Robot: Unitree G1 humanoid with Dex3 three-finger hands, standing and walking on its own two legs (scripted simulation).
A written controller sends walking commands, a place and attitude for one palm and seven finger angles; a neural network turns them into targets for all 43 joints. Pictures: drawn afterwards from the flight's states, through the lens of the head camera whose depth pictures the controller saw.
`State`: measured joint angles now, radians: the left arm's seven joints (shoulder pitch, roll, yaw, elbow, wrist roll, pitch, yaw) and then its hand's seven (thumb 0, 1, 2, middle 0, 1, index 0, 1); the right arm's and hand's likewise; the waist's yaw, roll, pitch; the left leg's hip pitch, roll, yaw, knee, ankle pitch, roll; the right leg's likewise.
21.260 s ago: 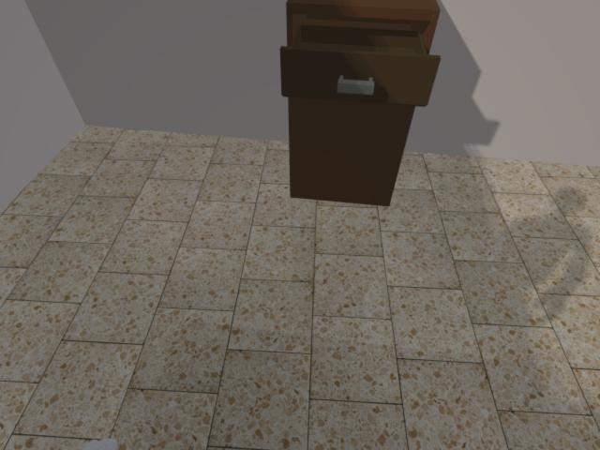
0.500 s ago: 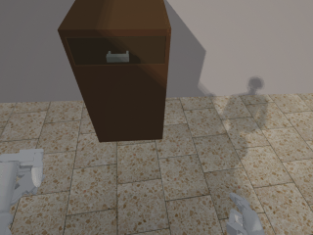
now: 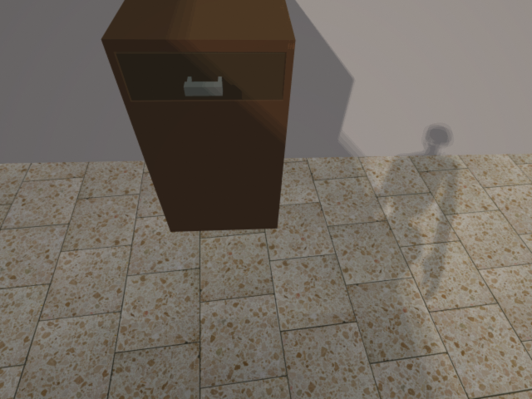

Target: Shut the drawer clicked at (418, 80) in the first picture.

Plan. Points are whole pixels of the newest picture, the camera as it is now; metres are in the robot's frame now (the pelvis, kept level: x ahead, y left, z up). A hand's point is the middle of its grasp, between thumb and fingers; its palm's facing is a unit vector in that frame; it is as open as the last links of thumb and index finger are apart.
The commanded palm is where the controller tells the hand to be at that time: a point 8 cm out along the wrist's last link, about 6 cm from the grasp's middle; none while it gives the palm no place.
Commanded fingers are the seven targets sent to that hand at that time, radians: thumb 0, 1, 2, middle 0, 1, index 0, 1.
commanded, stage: let the arm hang, fingers relaxed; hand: left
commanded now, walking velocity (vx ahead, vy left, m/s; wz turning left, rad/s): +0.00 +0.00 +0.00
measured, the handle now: (204, 84) +0.87 +0.23 -0.01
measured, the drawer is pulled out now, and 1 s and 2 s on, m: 0.00 0.00 0.00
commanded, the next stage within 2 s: look to check the result in 0.56 s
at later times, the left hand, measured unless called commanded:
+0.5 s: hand out of the picture +0.00 +0.14 -0.18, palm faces +0.02 -0.99 -0.16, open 7.3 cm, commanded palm none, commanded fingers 0.00 0.90 0.90 -0.20 -0.30 -0.20 -0.30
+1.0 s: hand out of the picture +0.00 +0.16 -0.18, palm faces +0.01 -0.98 -0.19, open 7.4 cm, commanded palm none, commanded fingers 0.00 0.90 0.90 -0.20 -0.30 -0.20 -0.30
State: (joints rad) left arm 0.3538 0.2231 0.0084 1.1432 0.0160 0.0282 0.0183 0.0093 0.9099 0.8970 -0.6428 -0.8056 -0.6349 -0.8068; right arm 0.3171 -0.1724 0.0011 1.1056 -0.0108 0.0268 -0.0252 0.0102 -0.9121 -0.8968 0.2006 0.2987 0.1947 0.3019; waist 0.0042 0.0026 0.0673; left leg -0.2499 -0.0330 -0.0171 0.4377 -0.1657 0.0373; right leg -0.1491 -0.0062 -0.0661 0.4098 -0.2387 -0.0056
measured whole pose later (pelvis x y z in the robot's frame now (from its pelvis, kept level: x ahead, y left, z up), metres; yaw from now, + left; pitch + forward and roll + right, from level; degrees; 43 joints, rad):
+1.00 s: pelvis +0.01 -0.02 +0.00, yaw -1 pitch -2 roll +0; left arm 0.28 0.15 0.01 1.15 0.01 0.00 0.03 0.00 0.91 0.90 -0.20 -0.30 -0.19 -0.30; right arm 0.28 -0.14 -0.01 1.14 -0.01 0.00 -0.04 0.01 -0.91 -0.90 0.20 0.30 0.19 0.30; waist -0.01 0.01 0.05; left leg -0.21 -0.01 -0.01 0.42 -0.18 0.01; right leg -0.12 0.01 -0.05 0.41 -0.26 -0.03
